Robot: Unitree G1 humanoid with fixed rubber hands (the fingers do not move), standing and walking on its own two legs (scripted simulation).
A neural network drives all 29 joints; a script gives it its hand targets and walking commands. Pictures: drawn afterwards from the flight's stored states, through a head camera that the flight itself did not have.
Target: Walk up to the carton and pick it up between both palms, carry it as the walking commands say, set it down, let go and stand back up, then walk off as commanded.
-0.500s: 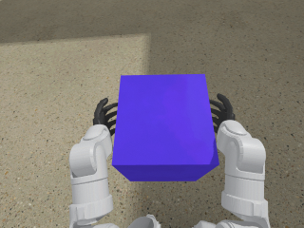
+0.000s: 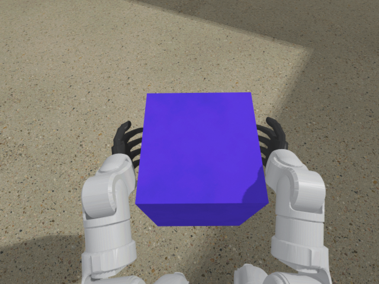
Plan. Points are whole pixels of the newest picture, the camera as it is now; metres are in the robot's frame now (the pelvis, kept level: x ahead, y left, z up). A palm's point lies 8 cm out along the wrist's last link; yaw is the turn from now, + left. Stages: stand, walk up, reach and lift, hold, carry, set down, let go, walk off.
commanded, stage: carry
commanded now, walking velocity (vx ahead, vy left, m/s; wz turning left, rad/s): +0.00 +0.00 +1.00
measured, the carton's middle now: (198, 167) +0.34 +0.01 +0.02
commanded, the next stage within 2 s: none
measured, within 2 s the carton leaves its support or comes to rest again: neither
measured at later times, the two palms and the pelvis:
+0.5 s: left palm out of the picture +0.15 +0.33 +0.09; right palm (160, 164) +0.31 +0.08 +0.10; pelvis -0.05 +0.04 +0.00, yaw +30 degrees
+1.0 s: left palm out of the picture -0.01 +0.36 +0.13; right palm (81, 198) +0.23 +0.20 +0.12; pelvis -0.08 +0.02 +0.02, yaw +59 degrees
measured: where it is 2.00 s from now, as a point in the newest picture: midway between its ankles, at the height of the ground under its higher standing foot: outside the picture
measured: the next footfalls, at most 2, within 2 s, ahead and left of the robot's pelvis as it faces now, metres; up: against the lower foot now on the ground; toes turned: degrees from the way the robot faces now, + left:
right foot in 0.10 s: +0.06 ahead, -0.12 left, +0.00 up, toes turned +3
left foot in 0.40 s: -0.03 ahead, +0.15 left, +0.00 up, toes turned +32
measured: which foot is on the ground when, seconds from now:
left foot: down 0.00-0.12, up 0.14-0.38, down 0.40-0.82, up 0.84-1.00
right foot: up 0.00-0.08, down 0.10-0.40, up 0.42-0.78, down 0.80-1.00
